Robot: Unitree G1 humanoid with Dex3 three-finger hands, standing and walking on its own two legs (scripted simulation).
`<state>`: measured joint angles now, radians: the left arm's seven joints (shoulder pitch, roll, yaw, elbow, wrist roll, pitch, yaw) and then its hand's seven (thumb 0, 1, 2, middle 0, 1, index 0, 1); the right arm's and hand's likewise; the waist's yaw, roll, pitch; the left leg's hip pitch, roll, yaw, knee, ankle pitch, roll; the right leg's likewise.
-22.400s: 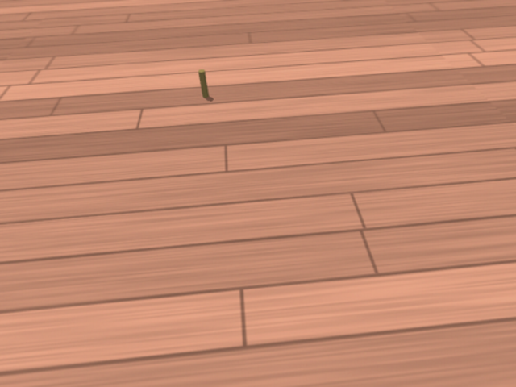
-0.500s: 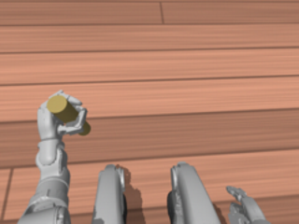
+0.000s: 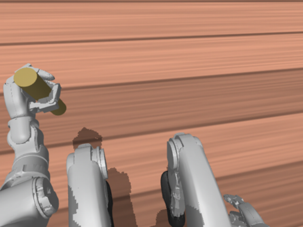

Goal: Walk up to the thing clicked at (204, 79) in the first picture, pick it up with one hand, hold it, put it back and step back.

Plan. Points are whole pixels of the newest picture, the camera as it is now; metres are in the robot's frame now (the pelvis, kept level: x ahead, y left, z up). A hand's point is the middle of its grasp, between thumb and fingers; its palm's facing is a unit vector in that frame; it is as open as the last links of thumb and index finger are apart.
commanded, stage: crouch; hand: left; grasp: from the side
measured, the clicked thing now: (45, 96) +0.46 +0.24 -0.07
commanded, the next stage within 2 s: lower in 0.56 s
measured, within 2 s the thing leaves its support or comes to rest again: rests again in 1.66 s
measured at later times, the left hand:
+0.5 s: hand (56, 98) +0.48 +0.23 -0.13, palm faces +0.15 -0.99 -0.04, open 5.6 cm
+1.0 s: hand (61, 104) +0.48 +0.24 -0.19, palm faces +0.15 -0.99 -0.03, open 5.6 cm
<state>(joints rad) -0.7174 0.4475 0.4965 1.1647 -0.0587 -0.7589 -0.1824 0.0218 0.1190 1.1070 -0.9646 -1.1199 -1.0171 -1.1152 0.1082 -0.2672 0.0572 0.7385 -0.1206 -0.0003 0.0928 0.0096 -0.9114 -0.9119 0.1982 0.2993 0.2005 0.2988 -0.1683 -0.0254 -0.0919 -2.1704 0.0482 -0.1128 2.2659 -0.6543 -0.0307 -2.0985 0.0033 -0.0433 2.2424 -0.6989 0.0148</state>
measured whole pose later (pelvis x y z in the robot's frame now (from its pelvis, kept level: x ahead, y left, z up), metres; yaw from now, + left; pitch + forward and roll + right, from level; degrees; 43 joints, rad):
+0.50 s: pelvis +0.00 +0.00 -0.05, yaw -4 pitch +27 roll -8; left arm -0.72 0.56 0.53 1.15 -0.05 -0.76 -0.19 0.02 0.12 1.10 -0.96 -1.12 -1.02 -1.11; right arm 0.05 -0.31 0.15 0.70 -0.18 0.03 0.12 0.01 -0.90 -0.91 0.20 0.30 0.20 0.30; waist -0.20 -0.07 0.03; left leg -2.29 0.04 -0.20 2.47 -0.67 -0.04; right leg -2.18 0.03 -0.10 2.39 -0.70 0.03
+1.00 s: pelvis +0.00 +0.01 -0.07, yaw -7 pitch +23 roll -11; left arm -0.71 0.69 0.53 1.26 -0.08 -0.85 -0.16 0.02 0.12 1.11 -0.97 -1.12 -1.02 -1.11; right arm -0.03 -0.34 0.28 0.66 -0.24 0.04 0.13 0.01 -0.91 -0.91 0.20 0.30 0.20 0.30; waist -0.24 -0.14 0.15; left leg -2.28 0.03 -0.27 2.56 -0.69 -0.05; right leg -2.16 0.05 -0.15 2.43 -0.69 0.04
